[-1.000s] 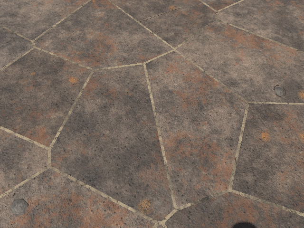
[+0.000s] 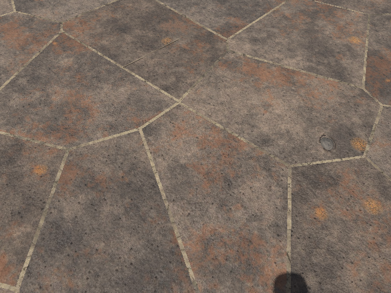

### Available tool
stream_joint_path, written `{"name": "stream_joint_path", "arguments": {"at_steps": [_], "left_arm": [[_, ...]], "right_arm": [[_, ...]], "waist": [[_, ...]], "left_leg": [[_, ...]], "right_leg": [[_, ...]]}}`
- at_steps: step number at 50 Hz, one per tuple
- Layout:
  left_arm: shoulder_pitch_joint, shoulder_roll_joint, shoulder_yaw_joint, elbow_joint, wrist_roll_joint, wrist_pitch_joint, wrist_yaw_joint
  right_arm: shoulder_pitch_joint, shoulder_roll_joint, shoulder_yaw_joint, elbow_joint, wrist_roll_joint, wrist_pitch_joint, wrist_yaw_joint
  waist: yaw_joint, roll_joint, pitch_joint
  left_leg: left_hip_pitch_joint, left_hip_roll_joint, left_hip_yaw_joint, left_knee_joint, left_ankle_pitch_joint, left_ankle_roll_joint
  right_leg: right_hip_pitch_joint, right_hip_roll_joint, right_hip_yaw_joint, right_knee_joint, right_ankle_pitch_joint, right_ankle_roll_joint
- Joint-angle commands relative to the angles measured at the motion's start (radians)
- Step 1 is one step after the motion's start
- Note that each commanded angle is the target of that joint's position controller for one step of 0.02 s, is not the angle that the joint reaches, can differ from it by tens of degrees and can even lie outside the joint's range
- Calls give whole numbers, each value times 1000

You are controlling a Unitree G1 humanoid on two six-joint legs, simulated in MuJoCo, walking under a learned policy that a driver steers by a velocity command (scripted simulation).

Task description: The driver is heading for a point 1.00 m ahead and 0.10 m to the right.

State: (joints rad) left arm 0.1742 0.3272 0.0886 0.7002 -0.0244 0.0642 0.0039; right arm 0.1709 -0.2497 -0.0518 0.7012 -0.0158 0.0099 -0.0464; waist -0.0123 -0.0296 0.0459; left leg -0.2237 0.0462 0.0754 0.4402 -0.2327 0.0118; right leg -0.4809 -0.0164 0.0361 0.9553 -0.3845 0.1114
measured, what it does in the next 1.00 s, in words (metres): steps on the spot, turning right: right foot, then left foot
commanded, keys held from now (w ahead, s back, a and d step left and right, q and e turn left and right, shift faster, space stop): e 0.30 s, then no key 0.70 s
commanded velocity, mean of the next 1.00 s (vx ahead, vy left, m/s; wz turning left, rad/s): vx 0.00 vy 0.00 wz -0.30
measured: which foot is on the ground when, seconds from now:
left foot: down 0.00-0.14, up 0.16-0.56, down 0.58-1.00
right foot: up 0.00-0.12, down 0.14-1.00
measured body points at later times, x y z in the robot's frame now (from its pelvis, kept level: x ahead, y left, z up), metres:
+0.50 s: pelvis +0.00 -0.04 +0.00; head +0.03 -0.06 +0.44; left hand +0.23 +0.19 -0.09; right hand +0.08 -0.35 -0.11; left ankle +0.06 +0.10 -0.71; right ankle -0.01 -0.13 -0.74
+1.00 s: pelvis +0.03 -0.01 -0.01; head +0.03 -0.01 +0.44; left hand +0.20 +0.21 -0.13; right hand +0.10 -0.29 -0.11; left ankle +0.05 +0.10 -0.74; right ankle -0.01 -0.14 -0.74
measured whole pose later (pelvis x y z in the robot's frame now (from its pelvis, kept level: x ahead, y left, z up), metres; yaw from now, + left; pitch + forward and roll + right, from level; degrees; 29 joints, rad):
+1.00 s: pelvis +0.03 -0.01 -0.01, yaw -17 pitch -1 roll +0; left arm 0.22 0.25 0.04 0.79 0.01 0.02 0.02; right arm 0.18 -0.24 -0.02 0.72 -0.01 -0.02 0.00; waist 0.01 0.00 0.03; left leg -0.21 -0.02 -0.01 0.53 -0.29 0.01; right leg -0.22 0.04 0.13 0.53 -0.29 0.01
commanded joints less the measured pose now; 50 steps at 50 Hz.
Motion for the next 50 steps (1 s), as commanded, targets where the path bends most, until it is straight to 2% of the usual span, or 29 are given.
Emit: {"name": "stream_joint_path", "arguments": {"at_steps": [1, 4, 6, 7, 8, 9, 10, 11, 12, 13, 16, 19, 23, 25, 27, 28, 29, 30, 31, 32, 33, 34, 36, 43, 50], "left_arm": [[-67, 55, 2, -116, 1, -13, -15], [-49, 68, 11, -126, 1, -3, -25], [20, 71, 21, -107, 3, -1, -29], [63, 116, 38, -98, 5, -2, -18], [100, 252, 68, -116, 12, -6, 2], [95, 245, 58, -136, 44, -29, -9], [82, 205, 46, -130, 49, -50, -16], [34, 178, 40, -124, 37, -61, -11], [-10, 153, 33, -128, 19, -60, -4], [-41, 140, 26, -133, 7, -55, 2], [-46, 133, 19, -136, 18, -46, 16], [-35, 130, 15, -126, 20, -43, 24], [-36, 137, 10, -114, 30, -39, 16], [-39, 129, 3, -104, 29, -38, 9], [-63, 105, -11, -97, 22, -38, 6], [-58, 83, -20, -88, 18, -40, 7], [-18, 53, -31, -77, 30, -48, 7], [48, 40, -34, -69, 51, -58, 3], [41, 40, -32, -71, 43, -60, 7], [22, 68, -27, -59, 48, -57, 11], [-15, 69, -23, -59, 48, -52, 12], [-22, 67, -22, -52, 46, -42, 14], [-14, 55, -24, -44, 41, -37, 10], [8, 31, -25, 2, 36, -52, 12], [33, 30, -23, 41, 34, -52, 25]], "right_arm": [[5, -226, -68, -54, 7, -3, 4], [-1, -235, -75, -46, 28, -6, 17], [-11, -221, -74, -36, 49, -10, 19], [47, -185, -65, -12, 39, -16, 23], [38, -108, -38, -56, -22, -20, 29], [-59, -134, -43, -94, -17, -23, 20], [-90, -175, -55, -94, 6, -19, 15], [-85, -180, -59, -88, 16, -16, 11], [-70, -180, -63, -71, 9, -12, 2], [-57, -189, -67, -68, 2, -9, -3], [-11, -160, -60, -52, 10, -11, 5], [-31, -133, -45, -51, 12, -10, 10], [-49, -139, -40, -61, 19, -13, 22], [-47, -142, -40, -65, 22, -18, 27], [-15, -125, -36, -56, 21, -27, 35], [7, -116, -32, -50, 13, -33, 39], [17, -147, -34, -56, -4, -39, 37], [12, -224, -46, -70, -15, -38, 32], [-29, -179, -32, -54, -19, -38, 37], [-78, -121, -15, -72, -13, -43, 44], [-71, -116, -14, -65, -10, -46, 46], [-60, -129, -13, -65, -8, -51, 47], [-40, -137, -12, -58, -5, -58, 44], [-9, -113, 0, -56, 1, -48, 34], [-5, -99, 8, -37, 3, -47, 40]], "waist": [[-35, 208, -107], [-21, 217, -108], [25, 191, -118], [30, 92, -144], [11, -239, -171], [73, -232, -200], [84, -130, -184], [51, -106, -144], [32, -69, -128], [14, -81, -119], [-3, -91, -155], [19, -100, -157], [43, -126, -122], [46, -127, -106], [12, -111, -101], [-9, -90, -101], [5, -36, -122], [64, 132, -140], [84, 236, -133], [74, 199, -109], [52, 189, -99], [39, 172, -82], [31, 134, -58], [8, 27, -67], [13, 14, -64]], "left_leg": [[150, 251, -144, -90, 439, 212], [150, 271, -126, -46, 448, 193], [95, 243, -69, 53, 386, 125], [-15, 196, 2, 179, 252, 46], [-331, 67, 91, 504, -270, -66], [-458, -37, -60, 701, -485, -97], [-465, -14, -126, 781, -434, -91], [-474, -1, -140, 772, -344, -81], [-477, 7, -148, 734, -273, -81], [-449, 4, -151, 710, -222, -88], [-376, -28, -135, 641, -136, -105], [-314, -25, -132, 480, -102, -110], [-196, -26, -122, 339, -122, -95], [-154, -29, -118, 267, -133, -82], [-58, -35, -105, 96, -45, -61], [30, -32, -105, -46, 90, -45], [129, 45, -180, -72, 233, -20], [172, 176, -293, -47, 432, 43], [39, 213, -351, -77, 315, 138], [-2, 168, -320, -93, 190, 131], [-5, 117, -277, -83, 104, 88], [-13, 85, -243, -77, 58, 58], [-13, 58, -207, -58, 26, 29], [34, 23, -167, -1, 78, 28], [28, 7, -152, 2, 100, 26]], "right_leg": [[3, -9, -67, -128, -16, -15], [79, 4, -100, -278, 21, -58], [228, 35, -120, -500, 195, -117], [386, 7, -36, -578, 371, -158], [592, -274, 339, -554, 821, -283], [521, -398, 490, -569, 901, -482], [491, -346, 409, -586, 817, -474], [462, -279, 331, -585, 728, -414], [443, -233, 296, -585, 654, -366], [406, -211, 277, -590, 648, -351], [379, -179, 251, -596, 626, -350], [365, -168, 250, -592, 535, -342], [281, -171, 290, -596, 399, -349], [270, -174, 321, -585, 379, -347], [249, -153, 325, -552, 379, -321], [221, -127, 315, -538, 351, -284], [177, -86, 292, -509, 263, -225], [131, 15, 193, -409, 89, -167], [193, 39, 109, -423, 13, -123], [246, 19, 105, -444, 64, -103], [254, 25, 100, -455, 124, -103], [253, 23, 109, -461, 154, -110], [242, 14, 126, -482, 192, -127], [229, 6, 141, -497, 263, -123], [261, 0, 146, -496, 301, -117]]}}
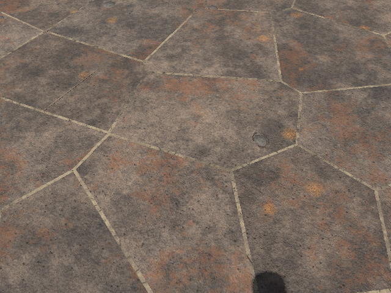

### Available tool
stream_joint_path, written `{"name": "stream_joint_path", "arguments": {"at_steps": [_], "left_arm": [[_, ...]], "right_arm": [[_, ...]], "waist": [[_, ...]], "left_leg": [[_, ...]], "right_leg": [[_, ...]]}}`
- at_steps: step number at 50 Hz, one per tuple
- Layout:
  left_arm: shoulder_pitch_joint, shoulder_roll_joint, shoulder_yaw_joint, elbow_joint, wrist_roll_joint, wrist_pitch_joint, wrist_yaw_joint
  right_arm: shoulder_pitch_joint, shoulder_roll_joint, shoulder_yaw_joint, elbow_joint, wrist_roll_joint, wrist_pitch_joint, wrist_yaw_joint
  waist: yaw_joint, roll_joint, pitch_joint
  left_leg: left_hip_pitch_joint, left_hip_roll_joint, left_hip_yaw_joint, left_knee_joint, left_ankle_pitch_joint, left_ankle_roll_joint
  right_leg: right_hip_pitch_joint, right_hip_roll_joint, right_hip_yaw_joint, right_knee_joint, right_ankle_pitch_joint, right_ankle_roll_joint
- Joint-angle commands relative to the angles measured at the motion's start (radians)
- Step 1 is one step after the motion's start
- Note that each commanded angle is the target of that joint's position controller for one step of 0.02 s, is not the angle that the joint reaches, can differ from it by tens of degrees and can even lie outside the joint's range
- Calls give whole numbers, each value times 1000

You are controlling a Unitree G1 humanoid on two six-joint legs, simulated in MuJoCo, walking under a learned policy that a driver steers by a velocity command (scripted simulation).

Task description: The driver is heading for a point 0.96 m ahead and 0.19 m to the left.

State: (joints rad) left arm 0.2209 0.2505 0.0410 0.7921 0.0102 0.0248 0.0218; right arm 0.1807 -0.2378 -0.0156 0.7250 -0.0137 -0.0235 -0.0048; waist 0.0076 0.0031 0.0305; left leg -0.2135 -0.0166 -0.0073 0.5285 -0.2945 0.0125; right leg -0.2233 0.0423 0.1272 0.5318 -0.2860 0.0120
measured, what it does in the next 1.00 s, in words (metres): lifts its right foot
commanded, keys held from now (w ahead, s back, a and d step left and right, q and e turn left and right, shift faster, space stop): no key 0.70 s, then w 0.30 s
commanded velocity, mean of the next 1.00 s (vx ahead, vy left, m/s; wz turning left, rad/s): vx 0.07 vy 0.00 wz -0.01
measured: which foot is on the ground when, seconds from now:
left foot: down 0.00-1.00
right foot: down 0.00-0.76, up 0.78-1.00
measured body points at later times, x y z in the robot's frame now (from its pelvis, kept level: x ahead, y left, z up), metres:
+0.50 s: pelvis +0.00 +0.02 +0.00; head +0.01 +0.02 +0.45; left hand +0.07 +0.28 -0.14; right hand +0.10 -0.24 -0.12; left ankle -0.01 +0.11 -0.73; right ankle +0.00 -0.13 -0.73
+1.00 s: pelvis +0.05 -0.02 +0.01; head +0.06 -0.03 +0.46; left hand +0.13 +0.26 -0.12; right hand +0.05 -0.30 -0.14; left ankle -0.01 +0.11 -0.73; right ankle +0.07 -0.13 -0.72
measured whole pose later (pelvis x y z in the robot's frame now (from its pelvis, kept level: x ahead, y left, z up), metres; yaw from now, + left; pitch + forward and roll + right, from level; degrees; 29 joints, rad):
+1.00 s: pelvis +0.05 -0.02 +0.01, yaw +0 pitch +0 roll +0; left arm 0.20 0.26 0.05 1.03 -0.03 -0.08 0.00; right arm 0.36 -0.30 -0.04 0.97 0.03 -0.04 -0.02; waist -0.03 0.03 -0.01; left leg -0.08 0.00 -0.02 0.36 -0.28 0.02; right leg -0.31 -0.03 -0.03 0.58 -0.29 -0.01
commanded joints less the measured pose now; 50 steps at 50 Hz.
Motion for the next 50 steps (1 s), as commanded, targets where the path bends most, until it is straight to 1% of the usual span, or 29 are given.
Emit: {"name": "stream_joint_path", "arguments": {"at_steps": [1, 13, 24, 35, 36, 37, 38, 39, 40, 41, 42, 43, 44, 45, 46, 47, 48, 49, 50], "left_arm": [[-11, 107, 25, -46, -1, -13, 9], [-1, 100, 27, 37, -3, -7, 25], [2, 93, 27, 141, -5, -9, 30], [15, 88, 19, 227, -7, -15, 34], [31, 76, 16, 239, -8, -14, 35], [29, 71, 14, 244, -12, -14, 36], [15, 73, 15, 237, -18, -18, 35], [-17, 75, 13, 217, -20, -29, 32], [-59, 79, 11, 191, -23, -47, 25], [-87, 84, 13, 177, -30, -64, 16], [-87, 90, 16, 175, -34, -77, 8], [-71, 91, 19, 178, -37, -88, -1], [-66, 89, 19, 180, -39, -99, -9], [-77, 84, 19, 180, -39, -109, -14], [-83, 72, 17, 182, -37, -116, -19], [-69, 60, 14, 188, -35, -121, -23], [-36, 56, 15, 202, -35, -123, -27], [22, 58, 19, 227, -36, -121, -29], [89, 70, 27, 255, -37, -115, -26]], "right_arm": [[-13, -110, -28, -56, 1, -14, -1], [18, -109, -22, 18, 5, -19, -4], [44, -117, -17, 106, 8, -18, -9], [65, -120, -11, 180, 11, -13, -13], [80, -117, -10, 192, 11, -11, -15], [86, -133, -15, 199, 15, -7, -18], [98, -171, -27, 202, 23, -3, -22], [129, -201, -36, 209, 29, -2, -25], [149, -227, -46, 214, 31, -6, -29], [160, -232, -51, 215, 25, -16, -31], [162, -221, -51, 213, 20, -27, -30], [151, -206, -50, 205, 25, -34, -28], [135, -196, -50, 195, 33, -38, -26], [122, -195, -51, 188, 40, -38, -25], [117, -202, -54, 186, 43, -37, -23], [112, -212, -57, 186, 46, -33, -22], [107, -220, -59, 187, 51, -27, -20], [103, -220, -59, 187, 54, -21, -18], [109, -202, -53, 187, 50, -20, -15]], "waist": [[-6, -17, -47], [-3, 0, -26], [-6, 2, -9], [-9, 4, 1], [-10, 14, -21], [-16, 37, -6], [-29, 87, 17], [-45, 140, 48], [-58, 167, 95], [-65, 161, 130], [-61, 142, 137], [-48, 112, 125], [-40, 89, 112], [-38, 82, 94], [-36, 87, 72], [-25, 98, 52], [-4, 102, 37], [24, 94, 24], [50, 78, 7]], "left_leg": [[17, 68, -69, -88, 163, 25], [3, 62, -69, -121, 151, 27], [11, 62, -78, -155, 138, 37], [25, 60, -82, -174, 145, 45], [35, 56, -84, -191, 33, 49], [29, 60, -106, -219, -146, 65], [29, 99, -176, -263, -331, 102], [39, 191, -306, -334, -485, 156], [14, 291, -436, -399, -539, 214], [14, 347, -508, -433, -504, 253], [57, 371, -528, -440, -441, 270], [107, 368, -506, -433, -382, 263], [132, 343, -447, -428, -315, 239], [131, 306, -374, -420, -243, 211], [107, 266, -303, -406, -176, 195], [61, 232, -242, -390, -138, 186], [2, 209, -200, -365, -130, 181], [-70, 191, -171, -323, -141, 173], [-136, 172, -159, -271, -158, 161]], "right_leg": [[8, -60, 55, -72, 206, -17], [46, -58, 45, -81, 224, -5], [54, -53, 28, -105, 215, 8], [46, -52, 12, -125, 205, 14], [50, -37, -8, -117, 127, 13], [19, -11, -41, -80, 14, 8], [-50, 19, -84, -1, -109, 4], [-146, 17, -109, 87, -161, -3], [-209, -23, -111, 180, -157, -11], [-281, -64, -87, 280, -180, -20], [-356, -94, -71, 362, -215, -28], [-402, -118, -66, 384, -219, -38], [-401, -131, -73, 337, -198, -45], [-355, -129, -93, 257, -166, -47], [-280, -113, -120, 182, -126, -42], [-182, -91, -149, 107, -82, -34], [-73, -64, -183, 29, 4, -27], [47, -35, -216, -31, 89, -19], [154, -10, -227, -43, 98, -14]]}}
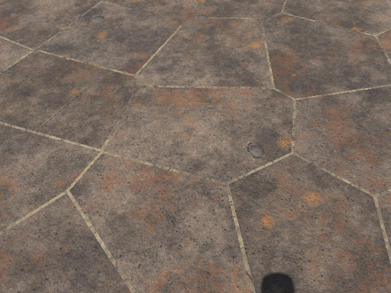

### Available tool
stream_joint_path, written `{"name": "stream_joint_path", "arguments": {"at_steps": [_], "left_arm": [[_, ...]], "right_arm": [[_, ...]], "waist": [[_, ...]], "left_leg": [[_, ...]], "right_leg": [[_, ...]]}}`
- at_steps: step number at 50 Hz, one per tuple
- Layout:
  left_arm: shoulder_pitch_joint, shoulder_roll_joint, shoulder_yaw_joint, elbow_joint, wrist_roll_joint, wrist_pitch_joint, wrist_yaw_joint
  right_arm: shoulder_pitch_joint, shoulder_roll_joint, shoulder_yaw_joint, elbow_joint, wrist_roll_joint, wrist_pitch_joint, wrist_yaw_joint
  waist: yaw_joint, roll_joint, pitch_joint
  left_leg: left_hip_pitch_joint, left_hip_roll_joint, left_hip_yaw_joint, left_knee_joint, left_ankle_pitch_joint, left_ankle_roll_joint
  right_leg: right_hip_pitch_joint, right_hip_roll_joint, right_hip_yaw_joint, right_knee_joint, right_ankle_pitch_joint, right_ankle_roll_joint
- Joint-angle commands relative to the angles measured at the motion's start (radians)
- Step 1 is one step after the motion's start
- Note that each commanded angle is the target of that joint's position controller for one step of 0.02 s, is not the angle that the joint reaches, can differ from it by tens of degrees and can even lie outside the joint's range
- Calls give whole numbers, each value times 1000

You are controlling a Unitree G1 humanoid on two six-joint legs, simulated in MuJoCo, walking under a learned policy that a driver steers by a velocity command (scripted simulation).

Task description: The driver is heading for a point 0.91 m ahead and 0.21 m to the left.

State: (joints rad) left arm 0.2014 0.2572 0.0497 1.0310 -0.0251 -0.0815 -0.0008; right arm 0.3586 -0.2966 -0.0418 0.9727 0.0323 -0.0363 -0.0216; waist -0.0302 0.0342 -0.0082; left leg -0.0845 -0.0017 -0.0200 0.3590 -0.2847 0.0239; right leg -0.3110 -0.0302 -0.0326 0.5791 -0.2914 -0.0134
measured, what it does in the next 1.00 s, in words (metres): walks ahead: right foot, then left foot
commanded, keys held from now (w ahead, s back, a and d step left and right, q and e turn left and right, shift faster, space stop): w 0.78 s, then w+q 0.22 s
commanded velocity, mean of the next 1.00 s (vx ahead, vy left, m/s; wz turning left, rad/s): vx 0.46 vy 0.00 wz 0.05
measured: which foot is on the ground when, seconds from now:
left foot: down 0.00-0.04, up 0.06-0.50, down 0.52-1.00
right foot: up 0.00-0.02, down 0.04-0.54, up 0.56-1.00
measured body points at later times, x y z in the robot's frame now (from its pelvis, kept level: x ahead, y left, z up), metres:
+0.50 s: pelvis +0.23 -0.01 -0.02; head +0.27 -0.01 +0.43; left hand +0.13 +0.25 -0.15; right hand +0.48 -0.22 -0.11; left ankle +0.40 +0.10 -0.74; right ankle +0.03 -0.12 -0.74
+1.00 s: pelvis +0.52 -0.01 -0.01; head +0.55 -0.01 +0.44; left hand +0.74 +0.23 -0.10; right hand +0.49 -0.29 -0.14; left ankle +0.40 +0.10 -0.74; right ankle +0.70 -0.14 -0.72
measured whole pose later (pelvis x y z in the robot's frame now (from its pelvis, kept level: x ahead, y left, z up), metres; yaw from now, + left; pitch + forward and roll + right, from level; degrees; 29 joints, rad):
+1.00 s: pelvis +0.52 -0.01 -0.01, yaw +3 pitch +2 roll +2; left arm 0.00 0.25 0.03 0.82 -0.01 -0.10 -0.02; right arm 0.40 -0.26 -0.05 0.98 0.02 -0.07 -0.01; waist -0.10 -0.04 0.02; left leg 0.03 -0.05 -0.01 0.26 -0.32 0.02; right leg -0.54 -0.07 0.04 0.49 0.03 0.01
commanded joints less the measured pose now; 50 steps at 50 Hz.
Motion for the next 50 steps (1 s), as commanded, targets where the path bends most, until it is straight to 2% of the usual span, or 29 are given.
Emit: {"name": "stream_joint_path", "arguments": {"at_steps": [1, 2, 3, 4, 5, 7, 8, 9, 12, 16, 19, 22, 24, 25, 26, 27, 28, 29, 30, 31, 32, 33, 34, 36, 40, 43, 46, 48, 50], "left_arm": [[183, 79, 26, 36, -6, -4, 2], [280, 144, 41, 45, -1, -5, 11], [373, 275, 62, 53, 12, -12, 0], [300, 213, 42, 43, 24, -29, -9], [208, 154, 23, 8, 20, -42, -15], [112, 112, 5, -28, 18, -44, -24], [113, 89, -4, -30, 22, -38, -24], [138, 85, -6, -24, 26, -33, -21], [203, 107, -5, -8, 28, -24, -2], [237, 128, -5, -13, 24, -16, 14], [287, 129, -2, 3, 14, -10, 17], [281, 142, 10, 3, 8, 3, 21], [252, 168, 20, -12, 16, 15, 22], [236, 170, 22, -19, 24, 25, 22], [228, 154, 14, -33, 32, 30, 21], [334, 46, -18, -59, 41, 17, 8], [375, -9, -38, -33, 24, -10, -1], [269, 107, -7, -64, -7, -36, -7], [168, 141, 2, -100, -28, -50, -5], [123, 133, 3, -110, -21, -51, 3], [124, 127, 12, -109, -6, -41, 11], [151, 98, 10, -104, 2, -27, 12], [168, 71, 7, -102, 6, -15, 14], [138, 62, 8, -121, 11, 2, 17], [-40, 72, 9, -192, 27, -4, 14], [-168, 56, 0, -231, 21, -18, 3], [-252, 67, -2, -264, 11, -27, -12], [-256, 96, 5, -278, 8, -36, -21], [-200, 130, 19, -272, 7, -45, -23]], "right_arm": [[-78, -104, -13, -64, -2, -11, 6], [-108, -27, 12, -86, -18, -19, 17], [-119, 12, 20, -144, -17, -41, 14], [-128, -64, 3, -146, 11, -55, 13], [-134, -98, -4, -149, 25, -65, 19], [-129, -106, -15, -130, 0, -72, 23], [-139, -104, -19, -130, -10, -70, 28], [-145, -87, -17, -128, -13, -66, 34], [-218, -49, -10, -155, -19, -54, 36], [-384, -11, 8, -214, -13, -57, 43], [-461, -11, 12, -243, -6, -60, 56], [-479, -35, 6, -263, -5, -69, 73], [-391, -79, -14, -246, -7, -70, 74], [-259, -114, -35, -209, -6, -68, 68], [-79, -155, -57, -157, -5, -62, 58], [69, -248, -79, -126, -34, -58, 50], [97, -206, -68, -106, -25, -52, 54], [17, -143, -46, -110, -17, -55, 55], [-75, -109, -37, -129, -21, -59, 52], [-148, -85, -28, -136, -29, -66, 56], [-187, -56, -20, -139, -38, -75, 59], [-200, -46, -18, -133, -43, -77, 63], [-196, -45, -18, -125, -40, -79, 65], [-168, -67, -22, -102, -34, -85, 61], [-95, -104, -31, -75, -30, -75, 33], [-26, -125, -36, -55, -18, -65, 22], [33, -130, -40, -34, -6, -51, 16], [40, -134, -45, -31, -3, -40, 9], [25, -147, -53, -37, -6, -30, 6]], "waist": [[125, 20, 32], [165, -157, 9], [163, -353, -28], [129, -219, 30], [95, -173, 102], [54, -133, 115], [49, -135, 112], [52, -142, 103], [68, -109, 102], [106, -108, 127], [117, -105, 154], [83, -108, 141], [21, -141, 56], [-50, -153, -32], [-129, -143, -144], [-104, 53, -321], [-89, 216, -452], [-91, 144, -284], [-66, 86, -142], [-27, -1, -51], [11, 1, -21], [38, 21, -9], [52, 26, -1], [62, 24, 36], [20, 1, 77], [-22, -3, 87], [-44, 5, 92], [-24, 19, 82], [18, 47, 49]], "left_leg": [[-334, 127, -114, -4, -154, 122], [-445, 39, -3, 322, -122, 53], [-657, -66, 21, 610, -279, 24], [-735, 1, -78, 783, -266, 43], [-785, 51, -95, 821, -155, 66], [-744, 109, -69, 761, 9, 62], [-699, 126, -57, 717, 66, 50], [-674, 127, -34, 693, 111, 35], [-691, 122, 5, 582, 200, -12], [-601, 83, 52, 312, 342, -28], [-576, 63, 51, 208, 373, -10], [-560, 55, 35, 153, 316, 32], [-414, 7, 64, 161, 243, 64], [-245, -28, 91, 162, 226, 90], [27, 4, 57, 177, 242, 125], [461, 267, -329, 186, 136, 262], [578, 411, -746, -23, -52, 360], [446, 367, -673, -77, -121, 299], [276, 334, -512, -101, -64, 261], [103, 296, -388, -138, 54, 239], [-1, 254, -299, -164, 136, 218], [-68, 230, -251, -195, 160, 214], [-107, 220, -221, -220, 178, 221], [-154, 214, -165, -258, 219, 235], [-123, 185, -99, -279, 266, 217], [-111, 160, -75, -264, 266, 191], [-26, 192, -115, -209, 250, 185], [36, 223, -155, -155, 249, 167], [59, 236, -185, -78, 319, 148]], "right_leg": [[343, 43, -29, -121, 72, -2], [434, -144, 240, -254, -80, -62], [516, -357, 695, -410, -294, -225], [442, -396, 770, -441, -450, -273], [392, -351, 660, -446, -427, -237], [336, -258, 448, -453, -174, -168], [308, -220, 359, -462, -54, -144], [298, -193, 296, -467, 50, -139], [300, -169, 197, -473, 282, -162], [248, -141, 114, -504, 333, -155], [301, -173, 103, -502, 344, -160], [412, -220, 95, -437, 469, -145], [461, -227, 84, -311, 781, -125], [449, -201, 61, -152, 943, -109], [317, -158, 38, 71, 898, -81], [-72, -36, 9, 461, 493, -29], [-272, 106, 106, 726, -242, -3], [-379, 39, 175, 815, -233, -29], [-401, -14, 140, 801, -154, -46], [-364, -63, 118, 729, -68, -45], [-300, -99, 119, 663, -18, -43], [-243, -114, 121, 635, 4, -39], [-221, -121, 116, 604, 11, -33], [-250, -134, 100, 531, 46, -13], [-341, -130, 80, 257, 277, 21], [-277, -73, 47, 53, 401, 33], [-268, -48, 64, -43, 395, 36], [-242, -40, 88, -98, 347, 22], [-140, -23, 76, -117, 264, 2]]}}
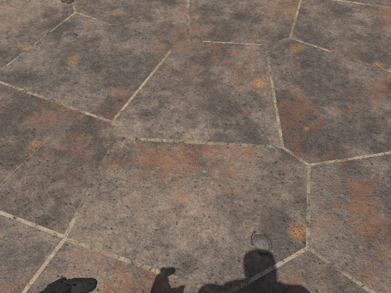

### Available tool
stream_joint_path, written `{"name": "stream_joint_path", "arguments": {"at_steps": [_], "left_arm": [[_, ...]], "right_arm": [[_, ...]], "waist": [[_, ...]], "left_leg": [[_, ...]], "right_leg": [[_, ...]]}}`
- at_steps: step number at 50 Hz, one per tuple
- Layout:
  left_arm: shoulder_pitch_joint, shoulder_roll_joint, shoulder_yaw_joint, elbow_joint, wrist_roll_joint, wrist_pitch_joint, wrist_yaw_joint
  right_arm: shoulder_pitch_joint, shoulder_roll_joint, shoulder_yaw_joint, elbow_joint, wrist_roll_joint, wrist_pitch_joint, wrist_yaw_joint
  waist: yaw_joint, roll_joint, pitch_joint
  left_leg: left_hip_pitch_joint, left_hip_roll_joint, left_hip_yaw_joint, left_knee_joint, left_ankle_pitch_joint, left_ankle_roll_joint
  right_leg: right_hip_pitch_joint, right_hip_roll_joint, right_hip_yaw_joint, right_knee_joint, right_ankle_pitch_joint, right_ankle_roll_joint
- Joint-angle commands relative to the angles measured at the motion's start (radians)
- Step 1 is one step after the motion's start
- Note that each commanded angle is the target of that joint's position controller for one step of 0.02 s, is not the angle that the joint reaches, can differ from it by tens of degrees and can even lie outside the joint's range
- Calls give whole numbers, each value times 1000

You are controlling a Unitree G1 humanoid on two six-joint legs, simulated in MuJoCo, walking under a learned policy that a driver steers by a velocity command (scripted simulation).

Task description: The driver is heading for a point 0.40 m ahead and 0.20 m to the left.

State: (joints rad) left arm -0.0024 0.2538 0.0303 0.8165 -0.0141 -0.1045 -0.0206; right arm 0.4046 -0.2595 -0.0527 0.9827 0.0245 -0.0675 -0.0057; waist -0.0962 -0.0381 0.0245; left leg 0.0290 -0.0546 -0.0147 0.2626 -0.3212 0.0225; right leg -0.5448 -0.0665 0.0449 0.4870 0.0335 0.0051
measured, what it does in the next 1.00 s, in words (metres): walks ahead, turning left: right foot, then left foot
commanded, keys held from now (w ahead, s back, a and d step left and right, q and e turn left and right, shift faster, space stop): w+q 0.48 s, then no key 0.52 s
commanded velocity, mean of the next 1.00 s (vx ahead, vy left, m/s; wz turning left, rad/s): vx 0.34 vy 0.00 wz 0.36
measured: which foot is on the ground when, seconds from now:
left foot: down 0.00-0.06, up 0.08-0.54, down 0.56-1.00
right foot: up 0.00-0.02, down 0.04-0.56, up 0.58-0.98, down 1.00-1.00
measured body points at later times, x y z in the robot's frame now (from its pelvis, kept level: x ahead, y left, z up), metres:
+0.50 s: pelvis +0.26 +0.00 +0.00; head +0.29 +0.03 +0.44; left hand +0.19 +0.29 -0.14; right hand +0.52 -0.17 -0.10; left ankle +0.38 +0.17 -0.71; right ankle +0.16 -0.14 -0.74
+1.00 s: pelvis +0.42 +0.08 +0.00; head +0.43 +0.09 +0.45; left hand +0.42 +0.37 -0.12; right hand +0.63 -0.11 -0.12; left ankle +0.39 +0.16 -0.74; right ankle +0.52 -0.04 -0.73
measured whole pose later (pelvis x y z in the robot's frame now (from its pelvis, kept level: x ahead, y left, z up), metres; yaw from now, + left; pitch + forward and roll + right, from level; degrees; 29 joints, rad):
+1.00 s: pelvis +0.42 +0.08 +0.00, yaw +23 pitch +1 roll +2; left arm 0.15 0.26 0.05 0.90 0.01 -0.01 0.03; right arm 0.15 -0.23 -0.04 0.87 -0.01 -0.02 0.00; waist 0.01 -0.05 0.01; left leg -0.23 -0.09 0.04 0.42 -0.21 0.07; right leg -0.34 -0.09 0.03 0.53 -0.14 0.04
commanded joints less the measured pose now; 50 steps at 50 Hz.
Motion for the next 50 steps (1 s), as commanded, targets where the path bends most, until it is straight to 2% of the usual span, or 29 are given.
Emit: {"name": "stream_joint_path", "arguments": {"at_steps": [1, 2, 3, 4, 5, 6, 7, 8, 10, 13, 18, 21, 23, 24, 26, 27, 28, 29, 30, 31, 32, 33, 34, 36, 38, 42, 47, 49, 50], "left_arm": [[107, 163, 55, -31, -3, -25, 1], [275, 216, 77, 4, 8, -28, 10], [408, 317, 103, 18, 27, -22, 18], [427, 277, 92, 27, 24, -13, 12], [357, 183, 66, 8, 20, -13, 12], [290, 140, 53, -5, 16, -12, 13], [230, 113, 44, -5, 17, -12, 11], [193, 92, 39, -4, 22, -14, 10], [168, 95, 44, 6, 28, -20, 10], [182, 125, 58, 25, 29, -27, 19], [217, 167, 73, 38, 23, -11, 36], [267, 189, 82, 52, 10, 5, 40], [290, 202, 88, 61, -1, 20, 39], [289, 211, 92, 61, -5, 28, 40], [270, 235, 97, 57, -11, 45, 44], [256, 236, 95, 54, -14, 54, 47], [267, 217, 85, 51, -10, 51, 48], [335, 102, 49, 16, 50, 36, 37], [402, 98, 30, 16, 25, 10, 23], [294, 181, 55, 26, -23, 3, 18], [243, 163, 50, 6, -35, 4, 22], [228, 151, 49, 22, -14, 11, 35], [232, 158, 56, 28, 0, 26, 45], [283, 142, 59, 43, 6, 59, 54], [298, 120, 56, 49, 12, 73, 62], [222, 94, 44, 37, 16, 84, 63], [158, 110, 47, 32, 13, 94, 55], [185, 103, 44, 45, 28, 86, 50], [189, 135, 49, 47, 38, 82, 51]], "right_arm": [[-34, -173, -39, -54, -1, 5, -9], [-41, -131, -23, -73, -14, 5, -6], [32, -29, 5, -110, -21, -6, -2], [75, -20, 12, -117, 5, -21, 0], [14, -135, -18, -117, 29, -24, -3], [-49, -151, -25, -131, 30, -21, -6], [-75, -135, -28, -134, 20, -15, -9], [-76, -120, -36, -134, 11, -3, -9], [-67, -72, -33, -144, 11, 21, -2], [-116, -59, -34, -185, 4, 40, 1], [-266, -43, -23, -243, -2, 29, 32], [-363, -41, -16, -289, -3, 29, 50], [-400, -51, -18, -318, -1, 31, 60], [-403, -60, -21, -328, -1, 32, 64], [-335, -94, -41, -329, -12, 33, 66], [-202, -133, -65, -295, -14, 30, 63], [-70, -195, -94, -259, -18, 31, 46], [-21, -304, -110, -247, -26, 37, 20], [-45, -304, -93, -292, -35, 31, 26], [-43, -229, -72, -286, -36, 29, 35], [-102, -193, -62, -272, -24, 21, 37], [-168, -155, -51, -275, -14, 15, 37], [-223, -130, -43, -278, -17, 15, 33], [-266, -130, -41, -275, -41, 8, 33], [-282, -128, -39, -257, -46, -2, 27], [-297, -121, -31, -221, -44, 12, 6], [-278, -106, -16, -171, -45, 32, 3], [-278, -83, -4, -153, -29, 38, 3], [-240, -61, 4, -143, -35, 36, 2]], "waist": [[139, 117, -41], [211, 89, -177], [208, -119, -351], [193, -293, -435], [194, -164, -285], [178, -100, -177], [150, -52, -103], [122, -69, -59], [93, -76, -27], [85, -32, 4], [128, -5, 39], [162, 7, 68], [163, 1, 77], [154, -7, 71], [95, -40, 12], [18, -34, -63], [-46, 6, -143], [20, 279, -258], [44, 283, -491], [-11, 104, -450], [16, 103, -296], [48, 44, -200], [82, 57, -157], [131, 85, -151], [150, 92, -153], [132, 125, -146], [103, 138, -102], [135, 112, -88], [121, 67, -91]], "left_leg": [[-71, 251, -169, 130, 455, 127], [-176, 188, -130, 360, 419, 96], [-513, 42, -31, 734, 106, 28], [-710, 4, -88, 946, -281, 14], [-785, 68, -135, 1034, -228, 23], [-789, 116, -107, 1028, -137, 29], [-750, 150, -96, 982, -63, 23], [-708, 179, -102, 933, -11, 21], [-649, 200, -85, 906, 40, 12], [-705, 208, -90, 823, 133, -2], [-699, 191, -25, 540, 340, -4], [-715, 178, 18, 442, 333, 12], [-724, 164, 41, 405, 274, 34], [-705, 148, 59, 391, 231, 49], [-551, 67, 117, 369, 139, 83], [-376, 17, 133, 303, 199, 108], [-123, 16, 85, 239, 393, 140], [227, 277, -244, 338, 846, 241], [377, 486, -664, 216, 839, 435], [302, 441, -527, 170, 885, 380], [175, 396, -371, 168, 871, 332], [29, 344, -288, 142, 818, 285], [-93, 317, -235, 105, 790, 266], [-238, 288, -166, 52, 826, 260], [-273, 270, -108, 34, 862, 260], [-265, 235, -50, 18, 719, 223], [-258, 249, -101, 23, 434, 203], [-276, 210, -97, 76, 305, 145], [-295, 168, -90, 110, 218, 94]], "right_leg": [[238, 29, -20, -50, -91, -40], [500, -41, 33, -7, -91, -89], [892, -286, 360, -11, -170, -200], [973, -388, 685, -158, -336, -277], [850, -349, 570, -184, -406, -230], [713, -312, 413, -200, -361, -191], [583, -268, 305, -238, -280, -175], [497, -233, 216, -274, -227, -161], [406, -209, 108, -328, -149, -167], [404, -212, -1, -361, -38, -189], [451, -192, -155, -377, 13, -172], [534, -216, -199, -358, 30, -163], [605, -236, -219, -318, 88, -149], [631, -243, -233, -282, 170, -139], [635, -231, -255, -102, 579, -117], [605, -198, -271, 76, 664, -91], [466, -147, -286, 296, 527, -38], [109, -31, -279, 660, -371, 25], [-58, 89, -67, 910, -767, 53], [-84, 36, 25, 933, -691, 41], [-136, -6, -2, 865, -615, 28], [-114, -44, -6, 790, -549, 31], [-48, -64, -2, 739, -504, 33], [87, -61, -4, 691, -441, 41], [114, -53, -4, 601, -384, 50], [151, -51, -6, 348, -249, 60], [230, -24, -15, 143, -242, 47], [340, -10, -29, -52, -108, 19], [406, -58, 25, -88, 57, 2]]}}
